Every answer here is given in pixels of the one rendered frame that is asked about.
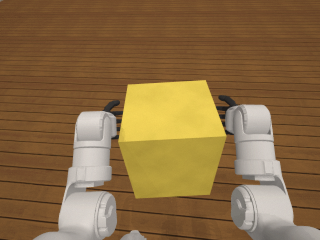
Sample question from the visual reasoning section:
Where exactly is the robot right hand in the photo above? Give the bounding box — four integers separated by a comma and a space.
216, 95, 238, 135

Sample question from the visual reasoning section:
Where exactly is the right robot forearm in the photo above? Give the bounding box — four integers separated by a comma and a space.
225, 104, 294, 220

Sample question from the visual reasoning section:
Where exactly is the robot right upper arm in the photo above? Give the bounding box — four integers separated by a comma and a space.
231, 184, 320, 240

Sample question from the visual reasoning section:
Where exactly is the robot left shin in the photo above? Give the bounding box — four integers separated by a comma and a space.
130, 230, 140, 234

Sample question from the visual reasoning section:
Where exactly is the robot left hand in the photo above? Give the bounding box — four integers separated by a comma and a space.
102, 100, 123, 140

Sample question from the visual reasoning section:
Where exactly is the robot left upper arm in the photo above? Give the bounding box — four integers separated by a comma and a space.
33, 191, 117, 240

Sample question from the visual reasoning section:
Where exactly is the carton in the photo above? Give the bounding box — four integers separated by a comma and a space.
118, 80, 227, 199

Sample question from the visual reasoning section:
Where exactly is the left robot forearm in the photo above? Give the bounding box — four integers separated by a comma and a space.
58, 111, 117, 228

